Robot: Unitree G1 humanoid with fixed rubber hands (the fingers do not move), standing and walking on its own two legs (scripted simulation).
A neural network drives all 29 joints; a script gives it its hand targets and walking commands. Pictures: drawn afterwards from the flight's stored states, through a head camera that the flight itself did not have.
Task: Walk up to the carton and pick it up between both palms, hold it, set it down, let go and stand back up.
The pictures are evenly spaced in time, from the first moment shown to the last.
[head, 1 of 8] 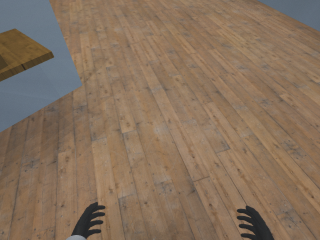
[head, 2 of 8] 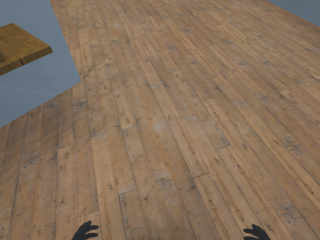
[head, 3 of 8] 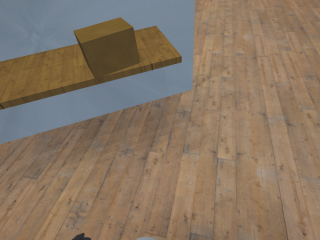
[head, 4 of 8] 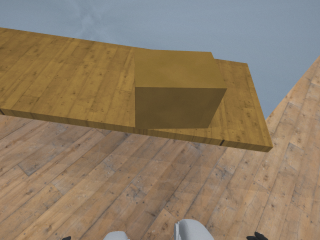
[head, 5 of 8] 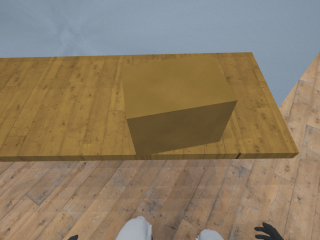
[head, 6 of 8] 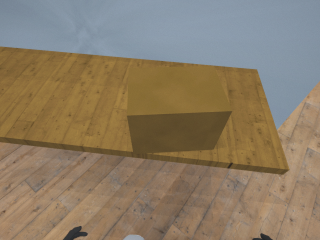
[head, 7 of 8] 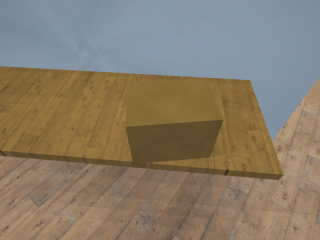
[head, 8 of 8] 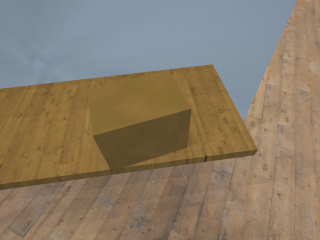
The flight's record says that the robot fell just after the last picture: no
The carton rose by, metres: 0.00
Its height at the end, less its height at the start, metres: +0.00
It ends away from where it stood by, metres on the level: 0.00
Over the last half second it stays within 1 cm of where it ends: yes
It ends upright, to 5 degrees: yes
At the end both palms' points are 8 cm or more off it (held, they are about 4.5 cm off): yes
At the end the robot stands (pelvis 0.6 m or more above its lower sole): yes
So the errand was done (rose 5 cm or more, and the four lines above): no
